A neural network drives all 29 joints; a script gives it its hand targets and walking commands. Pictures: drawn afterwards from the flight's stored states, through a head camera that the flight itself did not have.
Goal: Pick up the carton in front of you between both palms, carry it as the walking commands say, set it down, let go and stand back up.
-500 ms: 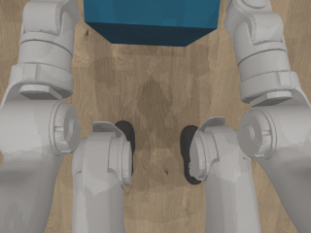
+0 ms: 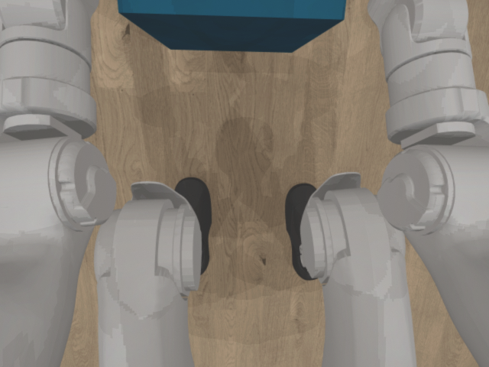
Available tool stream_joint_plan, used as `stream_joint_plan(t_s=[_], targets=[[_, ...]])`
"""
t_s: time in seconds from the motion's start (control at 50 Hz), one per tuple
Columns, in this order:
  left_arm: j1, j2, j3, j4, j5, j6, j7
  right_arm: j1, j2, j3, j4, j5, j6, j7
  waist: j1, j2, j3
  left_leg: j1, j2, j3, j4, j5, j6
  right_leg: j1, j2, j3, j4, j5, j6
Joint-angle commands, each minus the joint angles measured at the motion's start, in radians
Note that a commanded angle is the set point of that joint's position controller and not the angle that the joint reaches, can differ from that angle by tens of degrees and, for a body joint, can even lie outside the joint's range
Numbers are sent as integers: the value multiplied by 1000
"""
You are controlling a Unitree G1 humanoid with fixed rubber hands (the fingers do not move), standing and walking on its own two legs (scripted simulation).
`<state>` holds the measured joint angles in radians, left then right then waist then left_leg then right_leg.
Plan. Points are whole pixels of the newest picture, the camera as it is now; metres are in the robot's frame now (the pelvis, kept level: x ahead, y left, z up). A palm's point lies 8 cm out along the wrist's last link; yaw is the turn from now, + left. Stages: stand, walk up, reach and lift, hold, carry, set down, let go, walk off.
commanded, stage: set down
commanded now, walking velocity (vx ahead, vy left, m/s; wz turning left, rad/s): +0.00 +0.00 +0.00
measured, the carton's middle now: out of the picture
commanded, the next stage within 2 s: let go in 1.72 s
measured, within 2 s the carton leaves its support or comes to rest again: neither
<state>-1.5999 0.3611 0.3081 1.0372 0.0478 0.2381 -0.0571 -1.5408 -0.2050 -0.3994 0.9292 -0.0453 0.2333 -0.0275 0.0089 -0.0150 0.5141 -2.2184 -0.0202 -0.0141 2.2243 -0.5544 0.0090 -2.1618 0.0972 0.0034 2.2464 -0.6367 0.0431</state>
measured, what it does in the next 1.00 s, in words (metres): rises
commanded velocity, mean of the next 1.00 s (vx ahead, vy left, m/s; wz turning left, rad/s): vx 0.00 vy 0.00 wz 0.00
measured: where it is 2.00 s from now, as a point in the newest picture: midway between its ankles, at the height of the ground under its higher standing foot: (250, 245)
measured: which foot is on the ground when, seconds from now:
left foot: down 0.00-1.00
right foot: down 0.00-1.00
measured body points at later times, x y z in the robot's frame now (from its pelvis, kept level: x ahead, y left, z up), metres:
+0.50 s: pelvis +0.01 +0.00 +0.00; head +0.40 +0.02 +0.22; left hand +0.58 +0.20 -0.19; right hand +0.58 -0.14 -0.19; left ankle +0.12 +0.11 -0.33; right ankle +0.11 -0.12 -0.33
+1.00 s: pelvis +0.01 +0.00 +0.05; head +0.37 +0.02 +0.32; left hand +0.60 +0.22 -0.07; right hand +0.60 -0.16 -0.06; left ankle +0.12 +0.11 -0.33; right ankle +0.11 -0.12 -0.33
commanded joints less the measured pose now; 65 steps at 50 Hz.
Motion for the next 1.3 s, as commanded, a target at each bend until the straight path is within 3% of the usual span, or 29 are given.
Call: stream_joint_plan(t_s=[0.0, 0.24, 0.36, 0.4, 0.44, 0.48, 0.54, 0.62, 0.68, 0.82, 0.92, 0.98, 1.12, 1.28], targets=[[-341, -802, -239, 48, -42, 31, -212, -417, 734, 276, 57, 40, 28, 199, -2, 8, -769, 466, -59, 17, -163, 53, 22, 259, 28, -48, -212, 41, -50], [-229, -689, -175, 109, 14, 39, -218, -296, 621, 196, 127, -16, 32, 195, -14, 9, -599, 440, -64, 10, -156, 29, 27, 254, 25, -37, -199, 39, -53], [-212, -557, -161, 106, 19, -11, -179, -267, 515, 177, 96, -20, -17, 156, -16, 22, -659, 498, -56, 15, -137, 113, 3, 318, 15, -45, -181, 123, -31], [-168, -291, -86, 90, 42, -46, -115, -206, 251, 102, 88, -43, -48, 96, -18, 42, -722, 554, -43, 17, -134, 158, -12, 344, 5, -55, -176, 164, -16], [-165, 120, -22, 23, 37, -105, 4, -158, -157, 32, 56, -41, -102, -12, -18, 40, -844, 622, -36, 15, -132, 231, -25, 384, -5, -59, -173, 232, 1], [-258, 215, -60, 3, -34, -145, 80, -245, -254, 74, 31, 37, -141, -78, -18, 31, -1027, 675, -40, -3, -101, 371, -20, 425, -8, -58, -155, 358, 10], [-309, 244, -144, 19, -161, -180, 112, -307, -260, 187, 41, 161, -167, -104, -5, 17, -1236, 701, -20, -11, -70, 494, -20, 481, -20, -38, -125, 489, 10], [-299, 250, -204, 54, -239, -185, 110, -296, -219, 277, 44, 256, -158, -96, 25, 15, -1330, 701, 3, 2, -78, 517, -15, 493, -31, -30, -134, 498, 9], [-289, 264, -215, 53, -253, -176, 105, -277, -227, 284, 34, 277, -147, -99, 26, 25, -1407, 726, 6, 15, -94, 505, -12, 513, -29, -36, -153, 487, 7], [-314, 280, -200, -80, -238, -115, 118, -278, -266, 228, -92, 244, -92, -146, -15, 61, -1656, 868, -18, 41, -192, 442, -5, 615, -8, -74, -262, 437, -10], [-251, 233, -158, -19, -177, -67, 103, -221, -229, 175, -38, 190, -47, -141, -21, 66, -1460, 749, -24, 42, -310, 306, -5, 514, -11, -72, -375, 303, -17], [-217, 201, -122, 4, -133, -69, 90, -195, -192, 146, -14, 151, -49, -121, -17, 60, -1386, 691, -26, 38, -363, 288, -9, 468, -12, -66, -425, 288, -13], [-199, 197, -75, -49, -82, -62, 83, -165, -191, 106, -55, 110, -43, -102, -19, 70, -1493, 801, -37, 41, -479, 348, -19, 495, -3, -80, -535, 322, -1], [-180, 209, -87, -182, -103, -17, 78, -132, -227, 118, -190, 138, -10, -102, -30, 93, -1729, 1067, -51, 36, -611, 522, -23, 612, 13, -94, -672, 432, -3]])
